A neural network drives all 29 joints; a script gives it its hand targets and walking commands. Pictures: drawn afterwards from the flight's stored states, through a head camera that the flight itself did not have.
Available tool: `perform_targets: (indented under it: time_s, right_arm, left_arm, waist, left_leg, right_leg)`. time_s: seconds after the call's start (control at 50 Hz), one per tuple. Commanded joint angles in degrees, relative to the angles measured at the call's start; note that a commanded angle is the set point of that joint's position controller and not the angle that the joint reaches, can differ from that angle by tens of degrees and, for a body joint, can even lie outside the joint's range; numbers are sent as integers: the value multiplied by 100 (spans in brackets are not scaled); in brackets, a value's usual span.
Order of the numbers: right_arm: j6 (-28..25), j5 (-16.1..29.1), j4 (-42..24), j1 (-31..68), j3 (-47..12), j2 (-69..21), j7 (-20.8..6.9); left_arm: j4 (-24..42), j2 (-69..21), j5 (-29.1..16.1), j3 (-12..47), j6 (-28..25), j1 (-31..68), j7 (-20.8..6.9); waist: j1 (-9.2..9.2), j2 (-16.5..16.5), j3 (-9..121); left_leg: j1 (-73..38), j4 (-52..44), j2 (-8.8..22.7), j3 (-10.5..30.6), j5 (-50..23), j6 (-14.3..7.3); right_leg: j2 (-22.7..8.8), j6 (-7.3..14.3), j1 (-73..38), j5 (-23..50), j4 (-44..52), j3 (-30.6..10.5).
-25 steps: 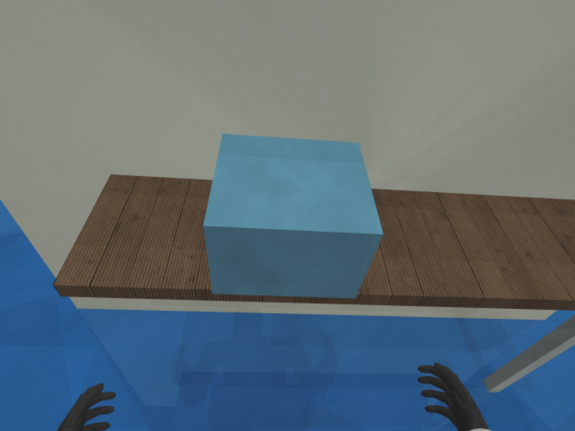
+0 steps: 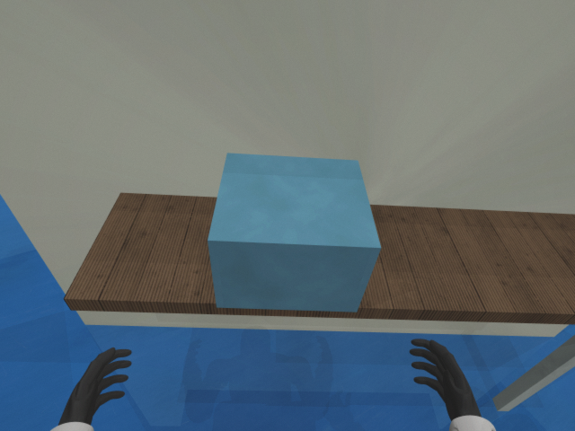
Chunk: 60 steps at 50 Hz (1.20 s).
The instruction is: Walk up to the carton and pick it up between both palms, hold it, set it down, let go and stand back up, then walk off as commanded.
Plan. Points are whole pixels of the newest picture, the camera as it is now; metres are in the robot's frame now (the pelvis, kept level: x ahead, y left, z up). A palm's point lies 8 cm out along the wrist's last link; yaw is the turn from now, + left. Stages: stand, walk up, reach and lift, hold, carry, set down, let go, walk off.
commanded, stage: reach and lift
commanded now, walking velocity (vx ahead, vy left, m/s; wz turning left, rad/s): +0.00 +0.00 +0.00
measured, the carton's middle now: (290, 230) +0.50 -0.01 -0.01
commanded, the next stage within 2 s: none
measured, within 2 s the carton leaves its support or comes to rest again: neither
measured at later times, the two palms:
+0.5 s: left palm (93, 377) +0.22 +0.26 +0.00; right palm (456, 363) +0.22 -0.22 +0.03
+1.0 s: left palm (112, 291) +0.31 +0.25 +0.05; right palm (452, 318) +0.27 -0.22 +0.06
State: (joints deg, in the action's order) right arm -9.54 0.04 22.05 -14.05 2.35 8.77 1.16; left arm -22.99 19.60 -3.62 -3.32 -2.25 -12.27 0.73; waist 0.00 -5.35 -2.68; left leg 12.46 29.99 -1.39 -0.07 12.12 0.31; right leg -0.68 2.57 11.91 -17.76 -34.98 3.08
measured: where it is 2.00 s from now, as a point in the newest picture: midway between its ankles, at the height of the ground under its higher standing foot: outside the picture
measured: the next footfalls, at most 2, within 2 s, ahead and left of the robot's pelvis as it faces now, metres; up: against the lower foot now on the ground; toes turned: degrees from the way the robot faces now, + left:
none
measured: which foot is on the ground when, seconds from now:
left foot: down 0.00-1.00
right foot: down 0.00-1.00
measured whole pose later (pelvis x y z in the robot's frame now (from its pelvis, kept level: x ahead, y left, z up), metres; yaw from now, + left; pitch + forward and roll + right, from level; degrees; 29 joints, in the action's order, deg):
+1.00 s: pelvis +0.03 +0.00 +0.01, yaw +0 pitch -4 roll +2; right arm 1.0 8.2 10.5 -4.9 2.2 12.5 1.7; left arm -19.6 19.6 -9.4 -4.0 3.8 6.8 0.4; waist 0.0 -5.2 -2.2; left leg 10.6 26.1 -1.4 0.0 12.0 0.4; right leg -0.6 2.3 10.3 -17.8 -31.4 3.1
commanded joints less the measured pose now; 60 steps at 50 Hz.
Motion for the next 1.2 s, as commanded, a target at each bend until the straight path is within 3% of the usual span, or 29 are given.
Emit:
perform_targets:
  time_s: [0.0,0.02,0.24,0.26,0.28,0.38,0.42,0.46,0.48,0.5,0.52,0.54,0.56,0.6,0.68,0.72,0.74,0.76,0.82,0.9,0.94,0.96,0.98,1.0,1.02,1.04,1.08,1.1,1.18]
  right_arm:
    - [-196,994,-1434,214,134,627,-57]
    - [-175,1084,-1319,183,168,684,-84]
    - [-616,1285,-1874,-245,-400,781,72]
    - [-594,1331,-1788,-129,-411,669,66]
    - [-564,1368,-1872,-120,-498,591,39]
    - [-486,1506,-2055,366,-347,854,62]
    - [-485,1467,-2328,407,-424,808,71]
    - [-307,1437,-1979,486,-401,739,117]
    - [-221,1517,-2179,391,-416,835,97]
    - [-143,1577,-2162,864,-386,820,57]
    - [-34,1671,-2052,1042,-541,758,60]
    - [-41,1634,-2197,1164,-467,757,48]
    - [83,1657,-2182,1337,-299,930,82]
    - [245,1483,-2282,1692,-157,1020,112]
    - [356,1630,-2593,1941,-137,988,100]
    - [463,1549,-2787,1950,-34,1167,90]
    - [508,1495,-2888,2230,-41,1075,140]
    - [581,1542,-2671,2491,-124,1101,161]
    - [700,1636,-2433,2338,-155,1252,202]
    - [838,1755,-2192,2789,48,1152,193]
    - [930,1697,-2033,3112,64,1239,221]
    - [975,1806,-2096,3050,-106,1354,211]
    - [994,1789,-1824,3019,-73,1261,239]
    - [1000,1738,-1482,3222,122,1287,194]
    - [973,1890,-2059,3774,-158,1323,206]
    - [1033,1745,-1656,3699,123,1277,186]
    - [1088,1684,-1291,3306,240,1439,193]
    - [1259,1753,-721,4187,39,1318,192]
    - [1213,1837,-1055,4484,158,1526,274]
  left_arm:
    - [1639,775,-1155,-67,-513,515,108]
    - [1709,902,-1116,-171,-589,577,120]
    - [1880,916,-1181,-197,-1237,71,-36]
    - [1772,952,-1226,-358,-1268,230,-79]
    - [2085,1000,-1233,-242,-1370,397,-47]
    - [1775,1119,-1386,-72,-1370,690,-29]
    - [1916,1184,-1541,-145,-1332,732,-14]
    - [1737,1138,-1496,-156,-1266,1044,-39]
    - [1969,1170,-1458,-170,-1161,883,-16]
    - [2003,1146,-1493,-172,-1120,1457,26]
    - [1770,1098,-1440,-203,-1006,1579,20]
    - [1957,1106,-1498,-58,-993,1702,5]
    - [1806,1199,-1457,-184,-860,1757,45]
    - [1512,1180,-1555,-102,-643,2284,-25]
    - [1740,995,-1501,-146,-345,2432,73]
    - [1483,1000,-1531,-177,-103,2435,-4]
    - [1292,1228,-1525,-422,-112,2799,17]
    - [1334,1352,-1423,-410,-4,3234,19]
    - [975,1074,-1198,-592,277,2916,-76]
    - [1421,990,-1173,-520,359,3611,-57]
    - [998,1105,-1195,-485,480,3799,-153]
    - [940,991,-1183,-591,568,3639,-175]
    - [1136,1155,-1133,-641,544,3981,-208]
    - [972,1103,-1128,-655,502,4471,-115]
    - [1041,1341,-1193,-684,501,4638,-119]
    - [965,1132,-1188,-580,490,4685,-111]
    - [791,1102,-1013,-643,539,4305,-177]
    - [112,1328,-1078,-590,576,5415,-193]
    - [111,1349,-1173,-667,640,5586,-204]
  waist:
    - [271,712,386]
    - [306,903,320]
    - [412,592,743]
    - [380,426,739]
    - [444,760,823]
    - [378,844,925]
    - [381,528,863]
    - [335,727,717]
    - [363,917,843]
    - [365,759,1007]
    - [521,917,764]
    - [366,1049,912]
    - [453,939,814]
    - [243,828,803]
    - [484,860,925]
    - [313,605,885]
    - [544,554,961]
    - [450,840,1039]
    - [426,538,786]
    - [331,837,1186]
    - [214,789,1113]
    - [456,760,1070]
    - [246,798,1101]
    - [264,1042,1232]
    - [454,920,1508]
    - [216,937,1316]
    - [141,1006,1276]
    - [236,1136,1088]
    - [216,946,1513]
  left_leg:
    - [-443,-1211,126,-225,234,5]
    - [-500,-1119,110,-233,-24,38]
    - [-1102,-873,21,-74,-1201,52]
    - [-1012,-840,9,-48,-993,56]
    - [-998,-869,32,-54,-1140,79]
    - [-950,-900,108,-26,-840,69]
    - [-833,-880,59,-54,-781,-2]
    - [-694,-863,89,-13,-442,-1]
    - [-755,-872,94,-40,-685,-7]
    - [-699,-865,111,-9,-514,-30]
    - [-593,-884,149,-42,-534,-13]
    - [-636,-935,135,-46,-433,-4]
    - [-476,-997,131,-55,-237,-38]
    - [-534,-945,114,-43,50,-53]
    - [-533,-998,185,-74,-180,-72]
    - [-557,-1057,199,-59,-41,-106]
    - [-246,-955,125,-113,-16,-151]
    - [-153,-947,133,-90,-110,-184]
    - [-542,-1057,191,-46,-404,-199]
    - [-521,-1037,171,-126,-607,-108]
    - [-383,-1059,155,-99,-496,-139]
    - [-363,-1078,151,-87,-740,-139]
    - [-514,-1028,159,-37,-861,-118]
    - [-162,-967,152,-65,-604,-62]
    - [-132,-975,97,-117,-719,-143]
    - [-104,-1071,192,-54,-554,-118]
    - [-350,-1045,200,-25,-641,-86]
    - [8,-1062,242,-14,-178,-139]
    - [-98,-1052,182,-53,-567,-73]
  right_leg:
    - [-38,-180,-315,-145,1722,-562]
    - [-94,-206,-139,27,1684,-644]
    - [-156,-441,-296,1926,1614,-783]
    - [-181,-450,-313,1797,1611,-749]
    - [-172,-409,-323,1732,1645,-773]
    - [-184,-321,-341,1322,1608,-792]
    - [-293,-447,-311,1476,1618,-941]
    - [-244,-342,-183,888,1587,-915]
    - [-299,-360,-292,1297,1526,-951]
    - [-284,-376,-224,1058,1551,-961]
    - [-292,-342,-164,1080,1523,-926]
    - [-264,-337,-202,790,1595,-901]
    - [-232,-282,-218,586,1596,-917]
    - [-328,-362,12,172,1748,-1062]
    - [-265,-299,-6,479,1595,-828]
    - [-314,-393,-68,383,1632,-918]
    - [-399,-428,-151,454,1588,-1081]
    - [-490,-441,-190,626,1492,-1089]
    - [-393,-466,-248,1185,1551,-973]
    - [-244,-422,-356,1530,1474,-777]
    - [-295,-421,-355,1586,1523,-874]
    - [-264,-468,-525,1852,1478,-825]
    - [-214,-455,-520,1968,1445,-710]
    - [-244,-425,-373,1665,1391,-753]
    - [-259,-448,-578,1852,1358,-880]
    - [-204,-382,-447,1566,1392,-717]
    - [-169,-400,-444,1633,1400,-732]
    - [-196,-314,-270,905,1454,-749]
    - [-62,-355,-349,1385,1416,-629]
